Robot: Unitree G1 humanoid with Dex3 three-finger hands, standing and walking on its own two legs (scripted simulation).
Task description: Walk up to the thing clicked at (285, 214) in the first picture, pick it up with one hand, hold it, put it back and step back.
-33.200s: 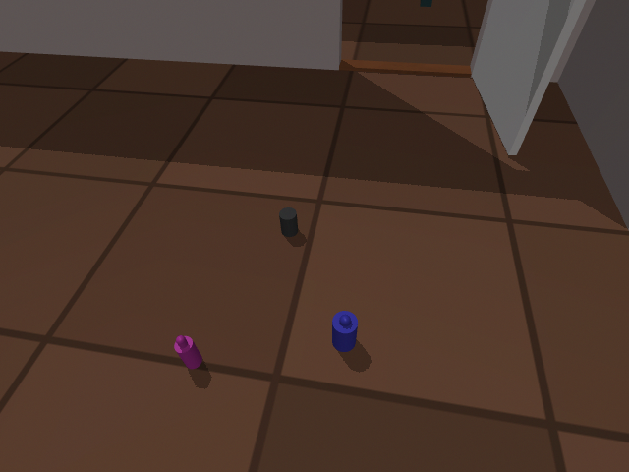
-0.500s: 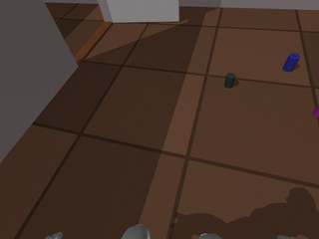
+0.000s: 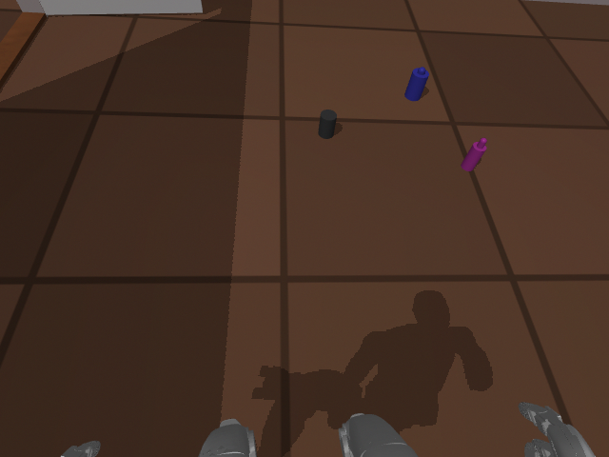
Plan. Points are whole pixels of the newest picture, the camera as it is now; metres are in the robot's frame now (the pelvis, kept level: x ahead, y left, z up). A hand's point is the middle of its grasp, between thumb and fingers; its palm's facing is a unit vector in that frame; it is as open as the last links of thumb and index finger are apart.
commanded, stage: walk up
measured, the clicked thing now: (327, 124) +1.46 -0.19 -0.69
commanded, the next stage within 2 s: stand in 1.68 s
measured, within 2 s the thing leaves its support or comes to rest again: neither
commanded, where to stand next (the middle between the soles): +0.06 -0.04 m, yaw -16 degrees
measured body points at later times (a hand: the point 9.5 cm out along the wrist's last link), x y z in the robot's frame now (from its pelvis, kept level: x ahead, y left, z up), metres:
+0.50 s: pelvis -0.01 -0.02 +0.00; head +0.02 -0.02 +0.45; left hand +0.12 +0.29 -0.11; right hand -0.05 -0.35 -0.11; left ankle +0.05 +0.08 -0.71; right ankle -0.05 -0.14 -0.71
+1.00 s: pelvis +0.00 -0.06 +0.01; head +0.01 -0.08 +0.46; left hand +0.19 +0.21 -0.10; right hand -0.02 -0.37 -0.12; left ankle +0.05 +0.08 -0.71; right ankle +0.00 -0.19 -0.71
